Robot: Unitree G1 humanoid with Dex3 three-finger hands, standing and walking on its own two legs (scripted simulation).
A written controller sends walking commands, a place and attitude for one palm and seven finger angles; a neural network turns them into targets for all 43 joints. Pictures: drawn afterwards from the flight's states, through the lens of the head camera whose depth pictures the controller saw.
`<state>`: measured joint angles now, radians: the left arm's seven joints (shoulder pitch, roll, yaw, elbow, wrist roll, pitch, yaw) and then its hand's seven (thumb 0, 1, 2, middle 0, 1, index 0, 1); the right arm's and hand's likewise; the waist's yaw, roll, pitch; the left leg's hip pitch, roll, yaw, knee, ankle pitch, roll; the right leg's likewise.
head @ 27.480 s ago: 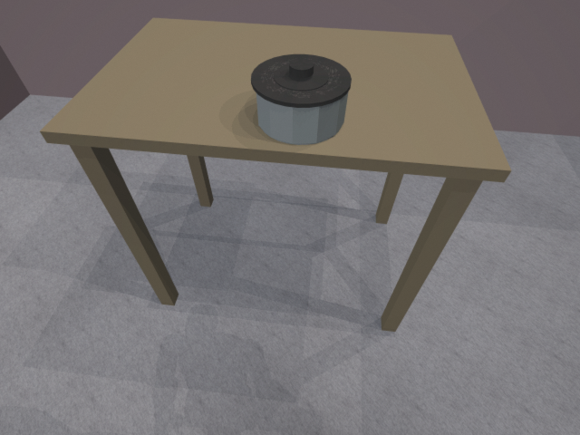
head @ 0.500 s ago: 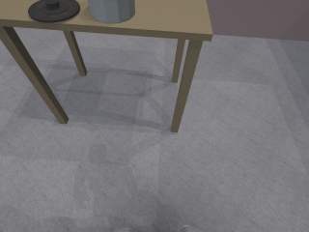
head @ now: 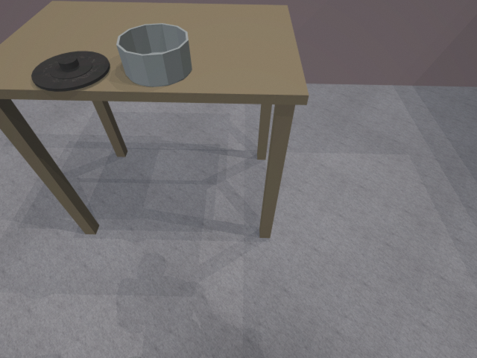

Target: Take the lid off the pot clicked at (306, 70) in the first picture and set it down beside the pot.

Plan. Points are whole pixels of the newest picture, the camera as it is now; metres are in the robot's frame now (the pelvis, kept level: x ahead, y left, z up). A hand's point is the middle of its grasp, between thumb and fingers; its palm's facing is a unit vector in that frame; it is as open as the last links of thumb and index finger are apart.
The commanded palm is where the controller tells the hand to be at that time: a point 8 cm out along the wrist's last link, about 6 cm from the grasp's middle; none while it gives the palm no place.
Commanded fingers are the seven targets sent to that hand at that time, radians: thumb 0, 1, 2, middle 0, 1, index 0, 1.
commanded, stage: let the arm hang, fingers relaxed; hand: left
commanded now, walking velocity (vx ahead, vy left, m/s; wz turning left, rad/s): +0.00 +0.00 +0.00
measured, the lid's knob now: (68, 62) +0.80 +0.48 +0.08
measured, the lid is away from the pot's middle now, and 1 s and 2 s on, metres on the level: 0.24 0.24 0.24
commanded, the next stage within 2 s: look to check the result in 0.32 s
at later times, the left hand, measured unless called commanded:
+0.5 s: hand out of the picture +0.01 +0.19 -0.17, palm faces -0.01 -0.97 -0.22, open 7.4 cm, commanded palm none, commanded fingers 0.00 0.90 0.90 -0.20 -0.30 -0.20 -0.30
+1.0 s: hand out of the picture -0.03 +0.19 -0.17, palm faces -0.01 -0.98 -0.20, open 7.4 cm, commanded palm none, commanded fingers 0.00 0.90 0.90 -0.20 -0.30 -0.20 -0.30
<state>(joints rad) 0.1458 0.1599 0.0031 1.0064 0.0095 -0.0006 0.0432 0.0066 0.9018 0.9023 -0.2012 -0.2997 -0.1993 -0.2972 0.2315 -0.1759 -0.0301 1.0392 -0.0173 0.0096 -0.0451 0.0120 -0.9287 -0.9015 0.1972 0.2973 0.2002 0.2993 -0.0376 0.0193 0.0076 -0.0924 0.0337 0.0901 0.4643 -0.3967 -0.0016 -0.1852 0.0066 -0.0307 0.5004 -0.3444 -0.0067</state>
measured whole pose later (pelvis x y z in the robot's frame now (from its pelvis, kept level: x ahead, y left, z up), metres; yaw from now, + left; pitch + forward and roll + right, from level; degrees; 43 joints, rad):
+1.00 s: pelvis -0.06 +0.02 +0.01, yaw +0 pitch -1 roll -1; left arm 0.23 0.17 0.00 1.12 0.01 0.01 0.04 0.01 0.91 0.90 -0.20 -0.30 -0.20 -0.30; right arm 0.29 -0.14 -0.01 1.14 -0.02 0.01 -0.04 0.00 -0.91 -0.90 0.20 0.30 0.20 0.30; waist -0.03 0.00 0.03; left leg -0.11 0.01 0.11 0.43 -0.31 0.03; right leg -0.19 -0.01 -0.01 0.43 -0.22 0.02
